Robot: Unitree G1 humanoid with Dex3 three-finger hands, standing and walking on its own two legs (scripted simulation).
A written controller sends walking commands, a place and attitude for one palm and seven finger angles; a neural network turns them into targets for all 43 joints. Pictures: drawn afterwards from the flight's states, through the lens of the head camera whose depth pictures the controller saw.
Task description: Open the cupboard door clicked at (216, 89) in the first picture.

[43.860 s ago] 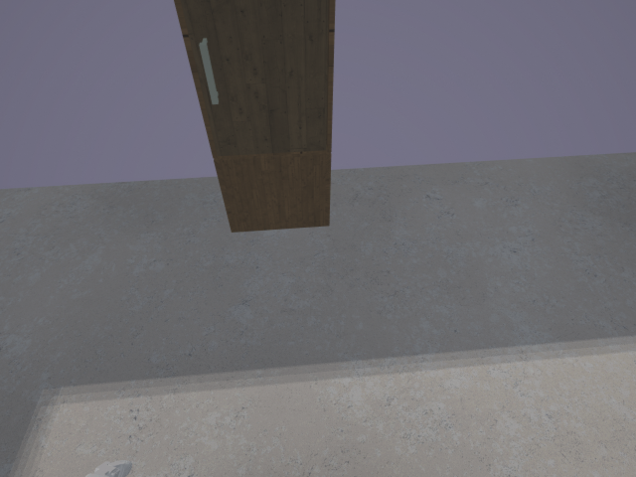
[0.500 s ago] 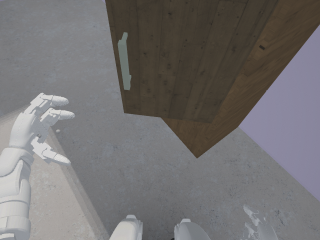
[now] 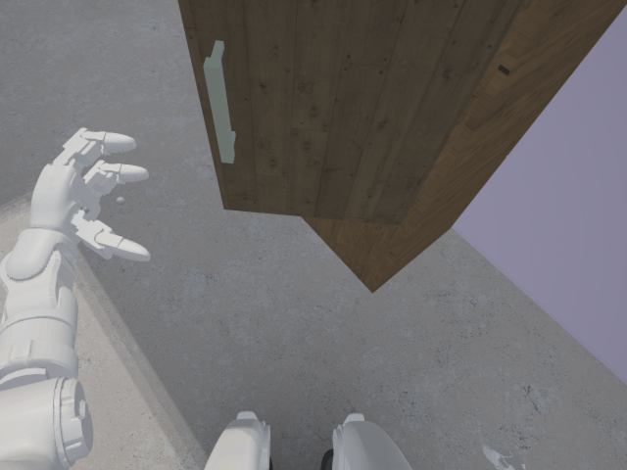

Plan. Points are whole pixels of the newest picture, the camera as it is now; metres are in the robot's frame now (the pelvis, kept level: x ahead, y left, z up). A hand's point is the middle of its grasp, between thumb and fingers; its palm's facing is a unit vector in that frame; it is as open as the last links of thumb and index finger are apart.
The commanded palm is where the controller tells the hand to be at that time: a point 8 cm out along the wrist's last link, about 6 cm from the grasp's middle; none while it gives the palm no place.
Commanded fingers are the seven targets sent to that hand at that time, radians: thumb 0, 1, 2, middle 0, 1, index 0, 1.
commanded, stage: move the hooked fingers beside the handle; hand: left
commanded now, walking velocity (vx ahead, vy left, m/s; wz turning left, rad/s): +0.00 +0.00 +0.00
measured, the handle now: (223, 108) +0.59 +0.13 +0.06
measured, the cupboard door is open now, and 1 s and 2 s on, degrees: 47 47 47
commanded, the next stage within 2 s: slide the fingers in behind the handle in 1.48 s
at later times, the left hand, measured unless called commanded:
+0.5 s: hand (158, 143) +0.52 +0.21 +0.05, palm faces -0.07 -1.00 -0.01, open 14.0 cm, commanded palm +0.52 +0.25 +0.05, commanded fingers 0.00 -0.50 0.30 -0.30 -1.20 -0.30 -1.20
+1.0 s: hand (172, 129) +0.56 +0.20 +0.04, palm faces -0.05 -1.00 -0.01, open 14.0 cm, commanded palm +0.55 +0.23 +0.05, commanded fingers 0.00 -0.50 0.30 -0.30 -1.20 -0.30 -1.20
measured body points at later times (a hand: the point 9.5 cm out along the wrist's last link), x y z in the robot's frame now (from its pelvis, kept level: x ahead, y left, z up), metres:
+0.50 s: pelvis +0.00 +0.01 -0.02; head +0.16 +0.04 +0.41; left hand +0.52 +0.26 +0.06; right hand -0.01 -0.26 -0.11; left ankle +0.02 +0.08 -0.65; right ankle +0.02 -0.11 -0.65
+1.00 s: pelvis +0.01 +0.01 -0.02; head +0.19 +0.04 +0.40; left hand +0.56 +0.25 +0.04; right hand -0.04 -0.24 -0.11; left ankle +0.02 +0.08 -0.65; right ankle +0.02 -0.11 -0.65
